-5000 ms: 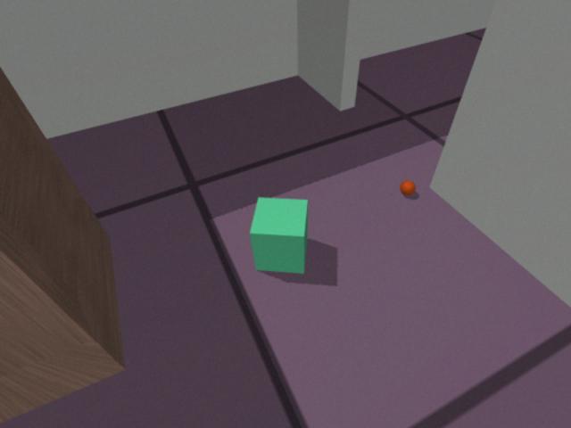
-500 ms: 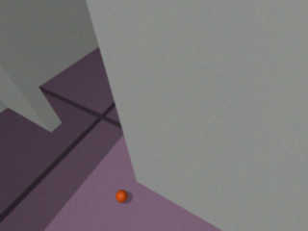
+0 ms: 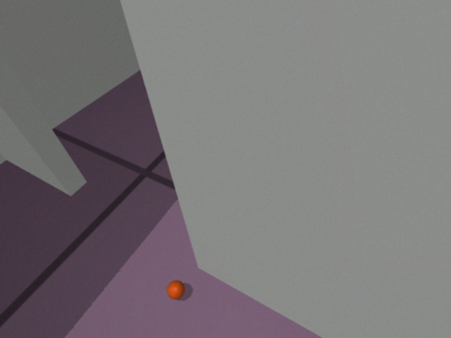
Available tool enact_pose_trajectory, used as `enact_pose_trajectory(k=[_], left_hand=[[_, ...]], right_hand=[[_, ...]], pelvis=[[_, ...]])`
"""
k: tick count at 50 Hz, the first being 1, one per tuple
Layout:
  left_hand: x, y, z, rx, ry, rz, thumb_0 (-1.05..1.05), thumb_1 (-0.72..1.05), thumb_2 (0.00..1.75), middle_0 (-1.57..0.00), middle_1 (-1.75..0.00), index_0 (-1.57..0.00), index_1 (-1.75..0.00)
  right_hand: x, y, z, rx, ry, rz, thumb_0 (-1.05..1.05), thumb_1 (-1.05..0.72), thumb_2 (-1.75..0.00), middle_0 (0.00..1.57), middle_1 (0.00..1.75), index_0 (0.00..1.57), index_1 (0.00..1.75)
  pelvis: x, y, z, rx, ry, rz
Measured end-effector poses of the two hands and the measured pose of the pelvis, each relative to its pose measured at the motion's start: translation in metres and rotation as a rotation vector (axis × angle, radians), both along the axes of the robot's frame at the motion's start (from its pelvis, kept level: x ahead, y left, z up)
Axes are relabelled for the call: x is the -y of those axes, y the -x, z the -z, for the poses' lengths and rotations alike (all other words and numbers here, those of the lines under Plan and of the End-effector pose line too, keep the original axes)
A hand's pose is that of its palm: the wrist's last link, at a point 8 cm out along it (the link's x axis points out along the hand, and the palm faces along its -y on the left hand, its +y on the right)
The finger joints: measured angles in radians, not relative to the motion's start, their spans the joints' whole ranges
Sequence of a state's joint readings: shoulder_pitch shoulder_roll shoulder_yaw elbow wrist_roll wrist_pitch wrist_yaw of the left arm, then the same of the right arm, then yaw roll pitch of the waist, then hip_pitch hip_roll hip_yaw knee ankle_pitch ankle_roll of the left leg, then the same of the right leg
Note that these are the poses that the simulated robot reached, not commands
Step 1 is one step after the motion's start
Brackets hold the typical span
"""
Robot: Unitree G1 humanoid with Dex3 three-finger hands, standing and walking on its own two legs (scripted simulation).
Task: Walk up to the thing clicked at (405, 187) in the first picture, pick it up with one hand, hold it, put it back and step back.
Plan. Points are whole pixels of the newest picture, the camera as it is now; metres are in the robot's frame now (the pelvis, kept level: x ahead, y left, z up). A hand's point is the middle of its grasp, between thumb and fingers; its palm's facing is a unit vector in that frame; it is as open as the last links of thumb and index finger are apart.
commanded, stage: walk up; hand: left
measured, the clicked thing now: (175, 289) +0.45 +0.28 -0.74
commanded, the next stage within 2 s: none
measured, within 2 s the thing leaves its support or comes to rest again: neither
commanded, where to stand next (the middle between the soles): +0.07 +0.00 m, yaw +1 degrees
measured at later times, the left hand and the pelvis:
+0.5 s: hand out of the picture +0.09 +0.34 -0.19, palm faces -0.01 -0.93 -0.37, open 7.4 cm; pelvis +0.03 +0.05 -0.02, yaw +0 degrees
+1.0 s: hand out of the picture +0.14 +0.28 -0.18, palm faces -0.08 -0.90 -0.43, open 7.4 cm; pelvis +0.03 +0.02 -0.05, yaw -2 degrees
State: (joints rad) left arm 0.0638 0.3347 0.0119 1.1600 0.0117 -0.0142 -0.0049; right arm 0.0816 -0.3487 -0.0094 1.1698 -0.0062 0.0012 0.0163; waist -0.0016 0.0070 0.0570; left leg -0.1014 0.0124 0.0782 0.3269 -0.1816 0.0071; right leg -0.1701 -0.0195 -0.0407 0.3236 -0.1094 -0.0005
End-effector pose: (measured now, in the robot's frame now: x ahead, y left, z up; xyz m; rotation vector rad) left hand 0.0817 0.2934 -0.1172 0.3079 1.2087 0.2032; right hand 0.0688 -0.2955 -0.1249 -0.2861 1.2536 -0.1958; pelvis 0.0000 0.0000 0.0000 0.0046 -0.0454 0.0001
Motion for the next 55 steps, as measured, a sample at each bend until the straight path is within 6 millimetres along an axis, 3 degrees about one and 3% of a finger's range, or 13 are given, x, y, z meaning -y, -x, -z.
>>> enact_pose_trajectory(k=[9,17,20,24,28,34,37,41,45,48,51,55], left_hand=[[-0.007,-0.001,-0.004,0.018,-0.008,0.018,0.00,0.90,0.89,-0.21,-0.30,-0.20,-0.30],[-0.058,0.024,0.001,-0.042,-0.050,-0.039,0.00,0.90,0.89,-0.21,-0.30,-0.21,-0.30],[-0.081,0.017,0.018,-0.073,-0.038,-0.061,0.00,0.90,0.89,-0.21,-0.30,-0.21,-0.30],[-0.092,-0.001,0.031,-0.096,-0.037,-0.042,0.01,0.90,0.89,-0.20,-0.30,-0.20,-0.30],[-0.089,-0.019,0.038,-0.083,-0.020,0.007,0.00,0.90,0.89,-0.20,-0.30,-0.20,-0.30],[-0.067,-0.047,0.044,-0.033,0.007,0.073,0.00,0.90,0.89,-0.20,-0.30,-0.20,-0.30],[-0.047,-0.057,0.044,0.002,0.008,0.095,0.00,0.90,0.89,-0.20,-0.30,-0.20,-0.30],[-0.024,-0.056,0.046,0.040,-0.028,0.110,0.00,0.90,0.89,-0.20,-0.30,-0.20,-0.30],[-0.011,-0.054,0.036,0.040,-0.039,0.126,0.00,0.90,0.89,-0.21,-0.30,-0.20,-0.30],[-0.016,-0.057,0.029,0.071,-0.065,0.129,0.00,0.90,0.89,-0.21,-0.30,-0.21,-0.30],[-0.037,-0.054,0.022,0.107,-0.113,0.116,0.00,0.89,0.89,-0.21,-0.30,-0.21,-0.30],[-0.084,-0.040,0.018,0.095,-0.178,0.092,0.00,0.89,0.89,-0.21,-0.30,-0.21,-0.30]], right_hand=[[0.004,0.000,-0.004,0.003,0.002,-0.006,0.01,-0.90,-0.90,0.21,0.30,0.20,0.30],[0.001,-0.014,-0.013,0.000,0.070,-0.029,0.01,-0.90,-0.90,0.21,0.30,0.20,0.30],[-0.004,-0.014,-0.009,0.001,0.159,-0.023,0.01,-0.90,-0.90,0.21,0.30,0.20,0.30],[-0.012,-0.006,-0.017,-0.019,0.211,0.002,0.01,-0.90,-0.90,0.21,0.30,0.20,0.30],[-0.006,-0.005,-0.030,0.011,0.259,0.014,0.01,-0.90,-0.90,0.21,0.30,0.21,0.30],[0.024,0.003,-0.041,0.073,0.315,0.014,0.01,-0.90,-0.90,0.21,0.30,0.21,0.30],[0.042,0.005,-0.032,0.077,0.293,0.013,0.01,-0.90,-0.90,0.21,0.30,0.21,0.30],[0.058,0.001,-0.001,0.075,0.240,0.038,0.01,-0.90,-0.90,0.21,0.30,0.21,0.30],[0.043,-0.007,0.021,0.080,0.156,0.066,0.01,-0.90,-0.90,0.20,0.30,0.20,0.30],[0.024,-0.010,0.031,0.057,0.095,0.037,0.01,-0.90,-0.90,0.20,0.30,0.20,0.30],[0.006,-0.017,0.037,0.031,0.055,-0.013,0.01,-0.90,-0.90,0.21,0.30,0.20,0.30],[-0.018,-0.034,0.037,0.059,0.040,-0.047,0.01,-0.90,-0.90,0.21,0.30,0.21,0.30]], pelvis=[[-0.004,-0.008,-0.001,-0.012,0.011,0.001],[-0.031,-0.028,0.007,0.000,0.026,-0.015],[-0.046,-0.034,0.022,0.008,0.021,-0.019],[-0.048,-0.034,0.025,0.000,0.010,-0.014],[-0.044,-0.033,0.026,-0.009,0.009,0.021],[-0.031,-0.031,0.032,-0.004,0.015,0.066],[-0.020,-0.031,0.039,-0.004,0.023,0.067],[-0.005,-0.029,0.053,-0.001,0.041,0.065],[-0.006,-0.030,0.050,-0.004,0.026,0.073],[-0.011,-0.031,0.049,-0.014,0.021,0.055],[-0.022,-0.032,0.051,-0.022,0.024,0.034],[-0.047,-0.035,0.055,-0.025,0.011,0.017]])
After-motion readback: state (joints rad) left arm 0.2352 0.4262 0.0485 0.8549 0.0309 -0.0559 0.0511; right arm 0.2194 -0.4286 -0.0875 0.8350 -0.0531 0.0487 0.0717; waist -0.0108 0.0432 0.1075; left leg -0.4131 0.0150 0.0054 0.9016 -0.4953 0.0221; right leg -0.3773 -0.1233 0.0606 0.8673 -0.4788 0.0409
